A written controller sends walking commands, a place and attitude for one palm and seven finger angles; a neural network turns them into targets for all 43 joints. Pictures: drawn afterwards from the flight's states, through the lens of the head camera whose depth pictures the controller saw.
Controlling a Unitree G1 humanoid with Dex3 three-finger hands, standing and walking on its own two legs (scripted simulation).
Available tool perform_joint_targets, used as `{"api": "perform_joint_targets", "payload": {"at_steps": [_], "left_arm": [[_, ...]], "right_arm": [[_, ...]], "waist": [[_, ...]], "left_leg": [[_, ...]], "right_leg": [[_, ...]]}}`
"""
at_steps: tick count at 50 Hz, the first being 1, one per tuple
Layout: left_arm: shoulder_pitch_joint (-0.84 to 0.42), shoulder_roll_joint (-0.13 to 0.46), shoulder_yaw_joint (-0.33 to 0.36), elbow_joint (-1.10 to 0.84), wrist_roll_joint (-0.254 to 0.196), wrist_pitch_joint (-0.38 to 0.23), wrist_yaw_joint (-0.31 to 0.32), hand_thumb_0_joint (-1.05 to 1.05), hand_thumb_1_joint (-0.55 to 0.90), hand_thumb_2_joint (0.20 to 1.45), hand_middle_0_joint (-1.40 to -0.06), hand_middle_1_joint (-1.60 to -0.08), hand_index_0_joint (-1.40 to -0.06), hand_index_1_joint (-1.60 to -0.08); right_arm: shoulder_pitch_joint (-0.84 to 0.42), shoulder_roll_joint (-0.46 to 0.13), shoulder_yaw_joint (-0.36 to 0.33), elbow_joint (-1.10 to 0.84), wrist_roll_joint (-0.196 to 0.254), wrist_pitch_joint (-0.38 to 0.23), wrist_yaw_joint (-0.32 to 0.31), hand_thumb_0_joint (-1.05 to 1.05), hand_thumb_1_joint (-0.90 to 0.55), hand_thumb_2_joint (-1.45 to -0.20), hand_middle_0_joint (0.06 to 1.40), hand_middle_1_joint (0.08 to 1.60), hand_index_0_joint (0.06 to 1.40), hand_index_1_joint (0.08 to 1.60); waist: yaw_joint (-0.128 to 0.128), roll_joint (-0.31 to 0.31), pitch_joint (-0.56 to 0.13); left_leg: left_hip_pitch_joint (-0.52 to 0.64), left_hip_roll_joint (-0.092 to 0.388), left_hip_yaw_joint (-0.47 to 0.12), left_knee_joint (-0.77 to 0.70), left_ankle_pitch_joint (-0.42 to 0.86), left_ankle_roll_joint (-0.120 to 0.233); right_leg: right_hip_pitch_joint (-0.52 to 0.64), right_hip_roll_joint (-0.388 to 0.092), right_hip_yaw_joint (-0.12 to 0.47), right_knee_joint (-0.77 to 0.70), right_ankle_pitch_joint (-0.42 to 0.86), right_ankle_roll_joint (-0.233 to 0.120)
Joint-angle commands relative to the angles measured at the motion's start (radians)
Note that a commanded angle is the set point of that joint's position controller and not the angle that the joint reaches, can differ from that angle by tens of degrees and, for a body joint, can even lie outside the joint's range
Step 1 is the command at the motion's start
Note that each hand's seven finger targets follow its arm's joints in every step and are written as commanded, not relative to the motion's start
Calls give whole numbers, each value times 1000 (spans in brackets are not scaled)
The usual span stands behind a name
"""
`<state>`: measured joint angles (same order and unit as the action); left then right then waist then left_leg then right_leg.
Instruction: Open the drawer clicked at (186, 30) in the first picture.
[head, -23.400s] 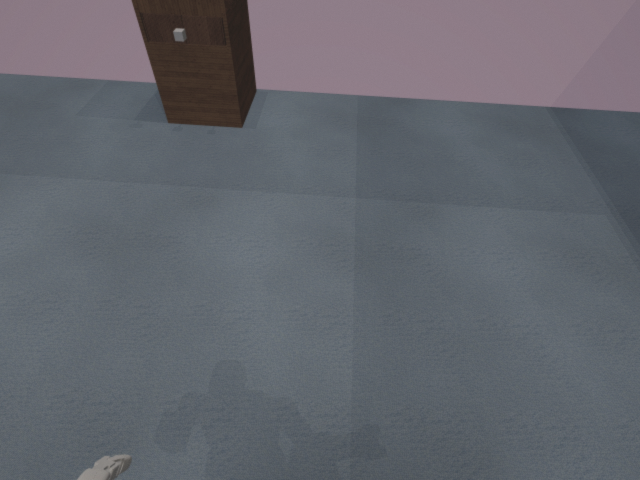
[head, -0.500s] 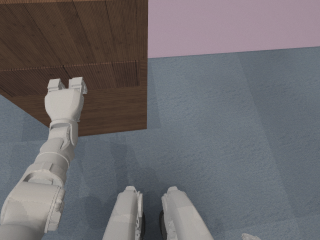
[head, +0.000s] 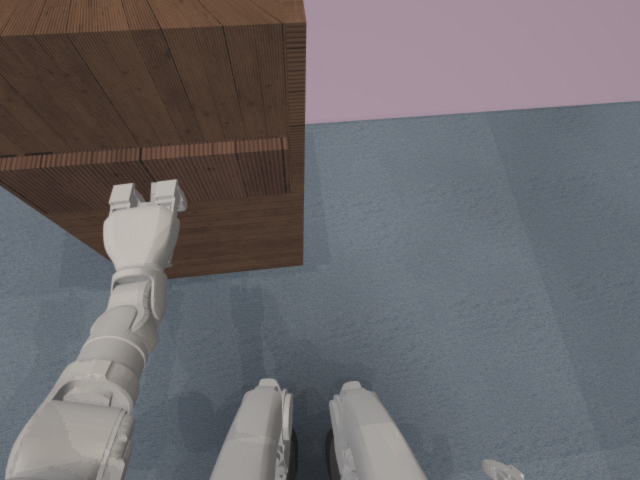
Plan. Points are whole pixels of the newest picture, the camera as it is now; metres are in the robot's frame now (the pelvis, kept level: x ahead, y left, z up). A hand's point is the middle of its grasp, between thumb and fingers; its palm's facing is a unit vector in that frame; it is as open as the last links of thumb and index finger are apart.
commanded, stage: pull the drawer open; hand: left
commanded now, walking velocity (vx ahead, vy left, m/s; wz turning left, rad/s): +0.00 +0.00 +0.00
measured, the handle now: (155, 209) +0.47 +0.24 -0.08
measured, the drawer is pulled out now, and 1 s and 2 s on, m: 0.02 0.09 0.15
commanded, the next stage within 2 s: none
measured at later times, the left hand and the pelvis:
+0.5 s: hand (159, 275) +0.38 +0.22 -0.10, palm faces -0.07 -0.06 -1.00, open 7.8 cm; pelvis +0.00 +0.00 +0.01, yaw +0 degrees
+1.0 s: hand (158, 299) +0.34 +0.22 -0.10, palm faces -0.07 -0.06 -1.00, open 7.8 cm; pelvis +0.00 +0.00 +0.01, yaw +0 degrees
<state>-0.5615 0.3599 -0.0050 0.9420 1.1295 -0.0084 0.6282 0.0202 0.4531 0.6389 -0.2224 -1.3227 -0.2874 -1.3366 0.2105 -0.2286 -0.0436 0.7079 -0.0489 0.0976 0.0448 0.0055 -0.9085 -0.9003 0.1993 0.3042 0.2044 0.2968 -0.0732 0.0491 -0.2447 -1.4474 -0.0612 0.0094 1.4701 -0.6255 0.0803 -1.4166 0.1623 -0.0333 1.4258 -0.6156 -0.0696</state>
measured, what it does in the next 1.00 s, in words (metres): stands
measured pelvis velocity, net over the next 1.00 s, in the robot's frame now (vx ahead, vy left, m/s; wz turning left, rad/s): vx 0.00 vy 0.00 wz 0.01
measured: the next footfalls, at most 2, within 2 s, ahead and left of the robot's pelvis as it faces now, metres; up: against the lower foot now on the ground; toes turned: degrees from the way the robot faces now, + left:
none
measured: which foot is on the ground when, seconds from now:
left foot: down 0.00-1.00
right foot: down 0.00-1.00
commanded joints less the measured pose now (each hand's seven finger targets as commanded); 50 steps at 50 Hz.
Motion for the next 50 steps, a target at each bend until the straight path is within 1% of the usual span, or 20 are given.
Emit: {"api": "perform_joint_targets", "payload": {"at_steps": [1,6,7,9,14,15,16,17,18,23,28,32,34,35,39,40,43,46,49,50], "left_arm": [[-134,112,26,-182,3,-27,64,0,900,900,-400,-1350,-400,-1350],[-87,64,-1,-229,7,-17,75,0,900,900,-400,-1350,-400,-1350],[-100,53,-13,-229,6,-13,76,0,900,900,-400,-1350,-400,-1350],[-82,39,-22,-245,8,-10,79,0,900,900,-400,-1350,-400,-1350],[-53,46,-19,-272,9,-7,81,0,900,900,-400,-1350,-400,-1350],[-36,56,-8,-283,10,-7,83,0,900,900,-400,-1350,-400,-1350],[-19,27,-31,-278,9,-3,83,0,900,900,-400,-1350,-400,-1350],[-8,46,-13,-277,11,-2,86,0,900,900,-400,-1350,-400,-1350],[-13,33,-25,-282,12,0,87,0,900,900,-400,-1350,-400,-1350],[36,25,-26,-308,15,1,96,0,900,900,-400,-1350,-400,-1350],[80,21,-28,-304,15,6,96,0,900,900,-400,-1350,-400,-1350],[67,16,-36,-313,22,7,100,0,900,900,-400,-1350,-400,-1350],[103,20,-29,-316,21,9,100,0,900,900,-400,-1350,-400,-1350],[112,34,-14,-332,20,9,102,0,900,900,-400,-1350,-400,-1350],[119,-1,-50,-346,17,14,98,0,900,900,-400,-1350,-400,-1350],[144,22,-24,-347,15,16,99,0,900,900,-400,-1350,-400,-1350],[157,11,-38,-357,15,17,98,0,900,900,-400,-1350,-400,-1350],[204,22,-25,-376,17,17,99,0,900,900,-400,-1350,-400,-1350],[235,17,-24,-397,11,17,100,0,900,900,-400,-1350,-400,-1350],[246,33,-7,-400,14,17,102,0,900,900,-400,-1350,-400,-1350]], "right_arm": [[130,-162,-60,-56,-9,-8,-5,0,-900,-900,200,300,200,300],[114,-160,-64,-72,-8,5,1,0,-900,-900,200,300,200,300],[114,-160,-65,-69,-9,8,2,0,-900,-900,200,300,200,300],[106,-158,-66,-75,-10,12,0,0,-900,-900,200,300,200,300],[91,-153,-62,-82,-9,14,-2,0,-900,-900,200,300,200,300],[88,-153,-62,-83,-11,12,-2,0,-900,-900,200,300,200,300],[85,-153,-62,-87,-9,16,-1,0,-900,-900,200,300,200,300],[80,-153,-61,-89,-9,19,-2,0,-900,-900,200,300,200,300],[75,-152,-61,-89,-10,19,-2,0,-900,-900,200,300,200,300],[59,-153,-60,-101,-11,19,-3,0,-900,-900,200,300,200,300],[46,-150,-58,-104,-10,17,-4,0,-900,-900,200,300,200,300],[37,-150,-57,-103,-9,14,-4,0,-900,-900,200,300,200,300],[33,-150,-58,-109,-8,14,-4,0,-900,-900,200,300,200,300],[27,-151,-60,-110,-10,13,-4,0,-900,-900,200,300,200,300],[18,-148,-58,-115,-6,15,-4,0,-900,-900,200,300,200,300],[16,-149,-58,-115,-8,14,-4,0,-900,-900,200,300,200,300],[10,-145,-56,-116,-6,14,-8,0,-900,-900,200,300,200,300],[5,-145,-55,-124,-6,14,-9,0,-900,-900,200,300,200,300],[-2,-141,-55,-127,-6,13,-10,0,-900,-900,200,300,200,300],[-5,-143,-54,-128,-8,11,-11,0,-900,-900,200,300,200,300]], "waist": [[25,48,-553],[36,66,-579],[24,54,-569],[23,42,-561],[32,30,-552],[43,59,-567],[37,52,-554],[44,49,-546],[36,39,-538],[47,48,-536],[50,14,-517],[48,29,-500],[56,6,-498],[66,26,-514],[55,14,-495],[68,19,-500],[63,3,-499],[80,12,-509],[78,-18,-500],[88,2,-502]], "left_leg": [[519,61,-108,-133,581,-51],[581,68,-124,-145,619,-60],[583,70,-128,-145,618,-60],[580,68,-123,-144,611,-57],[551,59,-106,-151,584,-51],[570,60,-111,-154,604,-57],[581,61,-112,-156,611,-55],[573,61,-111,-157,601,-56],[566,59,-108,-155,587,-53],[578,60,-111,-165,582,-56],[533,53,-102,-167,528,-49],[528,55,-106,-170,508,-51],[519,52,-104,-172,499,-49],[531,51,-103,-172,514,-52],[527,52,-104,-177,484,-49],[530,50,-105,-179,497,-51],[509,48,-94,-173,483,-45],[519,47,-97,-177,502,-49],[497,45,-89,-174,482,-43],[499,45,-96,-175,496,-48]], "right_leg": [[275,-70,49,-126,546,19],[260,-72,39,-126,534,19],[253,-71,37,-130,533,21],[261,-72,40,-136,539,22],[306,-74,50,-144,559,19],[298,-74,47,-137,556,16],[294,-75,45,-145,558,17],[289,-74,49,-143,547,16],[292,-74,50,-149,546,18],[289,-74,47,-151,525,15],[311,-73,53,-155,508,13],[285,-74,47,-152,474,10],[302,-72,53,-156,476,9],[302,-72,54,-152,484,6],[294,-73,56,-162,457,11],[297,-71,54,-157,462,6],[316,-74,62,-160,479,10],[324,-75,63,-154,489,7],[350,-75,73,-162,506,9],[340,-73,70,-153,501,4]]}}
